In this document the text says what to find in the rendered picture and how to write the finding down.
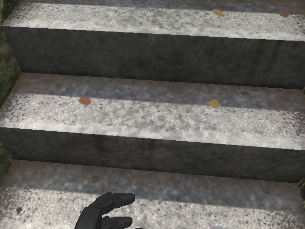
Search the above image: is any robot left hand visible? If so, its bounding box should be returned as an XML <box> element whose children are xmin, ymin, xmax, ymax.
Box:
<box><xmin>74</xmin><ymin>192</ymin><xmax>143</xmax><ymax>229</ymax></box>

